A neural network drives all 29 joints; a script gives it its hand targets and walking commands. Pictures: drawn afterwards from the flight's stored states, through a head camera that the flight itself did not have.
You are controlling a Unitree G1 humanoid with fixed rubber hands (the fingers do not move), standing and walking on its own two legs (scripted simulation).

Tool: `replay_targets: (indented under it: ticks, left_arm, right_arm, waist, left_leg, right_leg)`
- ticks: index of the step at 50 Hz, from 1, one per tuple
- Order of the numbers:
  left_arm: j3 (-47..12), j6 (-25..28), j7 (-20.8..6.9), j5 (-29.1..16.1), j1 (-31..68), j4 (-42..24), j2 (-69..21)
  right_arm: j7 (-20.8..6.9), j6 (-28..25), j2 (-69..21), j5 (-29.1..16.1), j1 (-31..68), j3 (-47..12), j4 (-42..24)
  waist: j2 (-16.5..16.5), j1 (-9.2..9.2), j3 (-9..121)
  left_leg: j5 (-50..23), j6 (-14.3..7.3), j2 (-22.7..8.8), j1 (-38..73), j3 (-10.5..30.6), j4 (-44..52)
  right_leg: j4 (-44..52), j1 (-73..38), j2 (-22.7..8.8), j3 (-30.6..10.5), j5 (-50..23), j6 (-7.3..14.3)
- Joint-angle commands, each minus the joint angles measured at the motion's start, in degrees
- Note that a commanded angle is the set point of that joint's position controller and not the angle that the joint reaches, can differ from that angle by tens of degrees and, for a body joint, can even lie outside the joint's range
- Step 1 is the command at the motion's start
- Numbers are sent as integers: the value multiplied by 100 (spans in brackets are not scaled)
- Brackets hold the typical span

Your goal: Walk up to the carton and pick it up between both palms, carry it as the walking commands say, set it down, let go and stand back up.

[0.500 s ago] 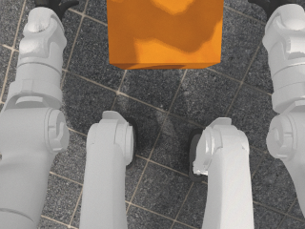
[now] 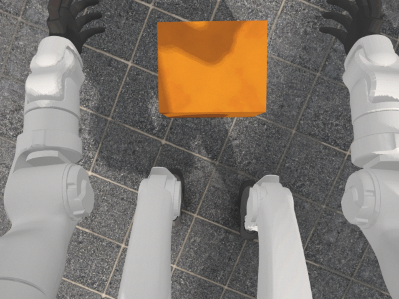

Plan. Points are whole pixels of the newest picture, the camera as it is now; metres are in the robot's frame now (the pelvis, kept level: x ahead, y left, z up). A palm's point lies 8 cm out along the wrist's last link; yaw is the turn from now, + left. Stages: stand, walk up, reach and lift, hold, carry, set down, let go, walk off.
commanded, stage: set down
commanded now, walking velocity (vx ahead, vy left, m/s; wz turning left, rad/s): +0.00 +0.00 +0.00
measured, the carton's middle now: (211, 76) +0.55 +0.03 -0.43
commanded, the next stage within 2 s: let go in 0.48 s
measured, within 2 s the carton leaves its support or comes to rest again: neither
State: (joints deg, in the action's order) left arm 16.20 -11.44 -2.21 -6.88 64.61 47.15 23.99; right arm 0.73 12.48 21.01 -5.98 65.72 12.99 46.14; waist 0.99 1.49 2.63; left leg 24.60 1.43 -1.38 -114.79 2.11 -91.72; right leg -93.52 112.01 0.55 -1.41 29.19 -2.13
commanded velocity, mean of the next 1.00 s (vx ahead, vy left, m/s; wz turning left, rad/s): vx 0.00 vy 0.00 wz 0.00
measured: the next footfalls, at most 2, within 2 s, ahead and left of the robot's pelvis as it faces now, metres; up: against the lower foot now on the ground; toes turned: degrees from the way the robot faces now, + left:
none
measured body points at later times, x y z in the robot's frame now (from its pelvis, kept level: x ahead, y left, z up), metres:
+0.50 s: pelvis +0.03 +0.00 +0.13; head +0.32 +0.02 +0.47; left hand +0.52 +0.27 +0.03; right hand +0.55 -0.19 +0.03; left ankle +0.11 +0.13 -0.49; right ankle +0.08 -0.13 -0.49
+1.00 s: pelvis +0.08 +0.00 +0.20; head +0.27 +0.00 +0.61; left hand +0.39 +0.26 +0.11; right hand +0.41 -0.23 +0.10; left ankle +0.11 +0.13 -0.49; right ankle +0.08 -0.13 -0.49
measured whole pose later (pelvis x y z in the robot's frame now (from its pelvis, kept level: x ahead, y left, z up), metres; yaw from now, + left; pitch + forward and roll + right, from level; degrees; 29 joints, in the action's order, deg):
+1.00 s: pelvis +0.08 +0.00 +0.20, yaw +1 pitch +29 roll +0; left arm 10.5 -4.2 -5.9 0.3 16.2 33.0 14.7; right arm -3.4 5.0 12.6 1.6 16.9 9.9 32.4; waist 0.1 0.6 5.3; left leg 14.2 1.5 -1.5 -56.4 0.8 -41.9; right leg -43.4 54.3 -0.5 -1.0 17.9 -1.2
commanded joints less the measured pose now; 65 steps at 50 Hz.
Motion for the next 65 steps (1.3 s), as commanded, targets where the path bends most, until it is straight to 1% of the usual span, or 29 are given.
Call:
replay_targets:
  ticks: [1,8,18,20,21,24,28,30,32,35,37,39,41,43,47,51,55,61,63,65]
  left_arm:
    - [176,91,-54,76,1180,-693,892]
    - [303,105,-161,251,931,-712,772]
    - [437,187,-291,436,549,-803,555]
    - [455,219,-320,497,464,-685,457]
    - [446,248,-332,546,414,-503,346]
    - [536,358,-347,742,323,-286,133]
    - [698,459,-340,974,113,-225,133]
    - [708,492,-332,1038,-85,-356,175]
    - [605,492,-337,1094,-500,-637,218]
    - [306,438,-371,1127,-1575,-1353,193]
    - [147,415,-362,1043,-2126,-1882,160]
    - [-4,424,-344,908,-2552,-2262,139]
    - [-138,464,-336,795,-3044,-2408,73]
    - [-256,546,-350,725,-3477,-2342,-45]
    - [-433,793,-385,696,-4296,-1972,-330]
    - [-569,1005,-322,705,-5173,-1792,-503]
    - [-740,1174,-222,704,-6014,-1945,-541]
    - [-1028,1309,-141,662,-7253,-2497,-600]
    - [-1091,1297,-141,639,-7507,-2641,-608]
    - [-1145,1239,-158,641,-7538,-2778,-647]
  right_arm:
    - [-74,-100,781,62,1247,181,-664]
    - [-209,-127,659,215,993,313,-631]
    - [-324,-225,495,414,570,454,-695]
    - [-350,-265,426,470,483,470,-586]
    - [-367,-299,358,524,438,470,-430]
    - [-400,-421,202,682,329,556,-259]
    - [-373,-509,123,911,55,707,-250]
    - [-346,-527,107,1032,-184,746,-423]
    - [-307,-522,72,1188,-649,695,-758]
    - [-238,-467,-50,1231,-1753,455,-1476]
    - [-258,-451,-93,1120,-2227,259,-1981]
    - [-285,-466,-71,1007,-2584,130,-2386]
    - [-314,-498,-84,876,-3053,23,-2533]
    - [-354,-571,-150,776,-3481,-74,-2416]
    - [-418,-809,-364,730,-4316,-216,-1930]
    - [-411,-1035,-433,744,-5179,-322,-1745]
    - [-381,-1203,-456,680,-5977,-502,-1890]
    - [-343,-1387,-490,649,-7149,-740,-2308]
    - [-347,-1392,-498,669,-7427,-794,-2442]
    - [-363,-1346,-529,693,-7553,-823,-2564]
  waist:
    - [-112,96,6231]
    - [-135,85,6080]
    - [-198,49,5869]
    - [-198,40,5648]
    - [-182,22,5403]
    - [-154,18,5003]
    - [-101,28,5078]
    - [-100,39,5445]
    - [-130,17,6005]
    - [-210,-37,6683]
    - [-219,-19,6635]
    - [-204,-13,6400]
    - [-207,-24,6021]
    - [-195,-34,5307]
    - [-143,-54,3742]
    - [-21,-75,2882]
    - [-13,-69,2229]
    - [-93,-42,1447]
    - [-95,-50,1121]
    - [-52,-85,754]
  left_leg:
    - [-1918,86,426,4252,-669,1027]
    - [-2106,90,433,4888,-623,1845]
    - [-2561,58,428,6050,-510,3069]
    - [-2612,47,413,6197,-472,3304]
    - [-2588,49,396,6157,-446,3391]
    - [-2624,56,376,6150,-390,3577]
    - [-2857,64,375,6289,-378,3672]
    - [-3121,61,383,6562,-380,3653]
    - [-3503,63,396,6982,-376,3612]
    - [-4189,37,431,7817,-349,3712]
    - [-4411,1,434,8189,-313,3840]
    - [-4349,-19,445,8359,-282,4004]
    - [-4175,-22,451,8495,-267,4237]
    - [-3836,-20,438,8456,-264,4504]
    - [-3038,3,389,8348,-227,4978]
    - [-2593,26,363,8645,-250,5356]
    - [-2491,4,365,9271,-258,5733]
    - [-2874,11,433,10364,-233,6291]
    - [-2862,16,464,10634,-227,6469]
    - [-2652,14,480,10849,-235,6607]
  right_leg:
    - [1247,-3045,453,660,-1587,-43]
    - [2079,-3534,439,599,-1753,-53]
    - [3321,-4328,389,507,-2170,-67]
    - [3554,-4393,367,501,-2225,-68]
    - [3647,-4339,344,505,-2207,-65]
    - [3840,-4278,321,502,-2245,-48]
    - [3957,-4569,328,469,-2508,-64]
    - [3957,-4867,342,454,-2758,-77]
    - [3923,-5257,374,463,-3138,-96]
    - [4010,-5915,395,459,-3775,-113]
    - [4147,-6150,385,402,-3854,-68]
    - [4295,-6378,374,360,-3750,-18]
    - [4518,-6635,364,322,-3600,10]
    - [4779,-6839,341,274,-3378,24]
    - [5295,-7181,253,172,-2938,27]
    - [5706,-7754,211,134,-2816,15]
    - [6102,-8420,185,101,-2888,4]
    - [6643,-9185,283,132,-3110,44]
    - [6841,-9381,311,146,-3034,59]
    - [7045,-9508,294,147,-2799,80]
